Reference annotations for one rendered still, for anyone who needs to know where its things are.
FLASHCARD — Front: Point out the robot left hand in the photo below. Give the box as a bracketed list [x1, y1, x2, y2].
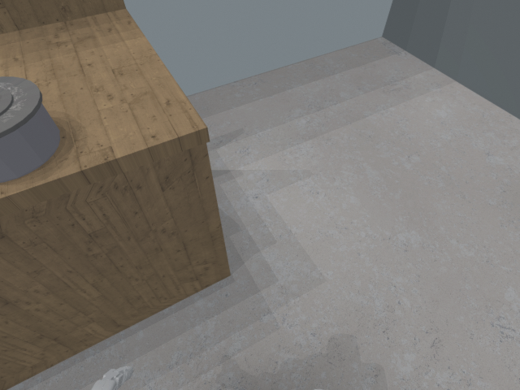
[91, 366, 133, 390]

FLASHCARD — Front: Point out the lid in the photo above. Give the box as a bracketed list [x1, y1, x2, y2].
[0, 76, 42, 138]

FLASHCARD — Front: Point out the table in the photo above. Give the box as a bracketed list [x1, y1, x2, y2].
[0, 0, 231, 390]

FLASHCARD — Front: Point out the pot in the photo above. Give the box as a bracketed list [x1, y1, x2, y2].
[0, 104, 60, 183]

